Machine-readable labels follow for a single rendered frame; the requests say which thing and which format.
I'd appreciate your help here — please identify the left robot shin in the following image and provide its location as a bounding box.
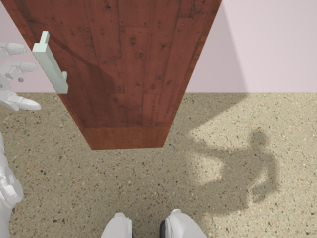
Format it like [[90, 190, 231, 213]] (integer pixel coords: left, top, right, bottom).
[[114, 212, 125, 218]]

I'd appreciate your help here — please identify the left robot hand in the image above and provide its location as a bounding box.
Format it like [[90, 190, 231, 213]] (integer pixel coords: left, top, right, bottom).
[[0, 42, 42, 111]]

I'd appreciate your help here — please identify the handle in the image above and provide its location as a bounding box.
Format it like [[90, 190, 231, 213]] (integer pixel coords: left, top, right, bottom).
[[32, 31, 69, 94]]

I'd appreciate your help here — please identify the robot shin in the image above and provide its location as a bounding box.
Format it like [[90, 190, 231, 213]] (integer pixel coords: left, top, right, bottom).
[[165, 209, 182, 238], [114, 212, 125, 218]]

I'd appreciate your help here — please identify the robot left upper arm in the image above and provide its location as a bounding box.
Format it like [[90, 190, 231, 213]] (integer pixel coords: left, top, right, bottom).
[[0, 164, 24, 238]]

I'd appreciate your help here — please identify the cupboard door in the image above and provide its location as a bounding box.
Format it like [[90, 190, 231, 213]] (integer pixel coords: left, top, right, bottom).
[[6, 0, 216, 129]]

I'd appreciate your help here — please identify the right robot shin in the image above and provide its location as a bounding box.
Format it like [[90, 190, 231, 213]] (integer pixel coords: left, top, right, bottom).
[[165, 209, 182, 238]]

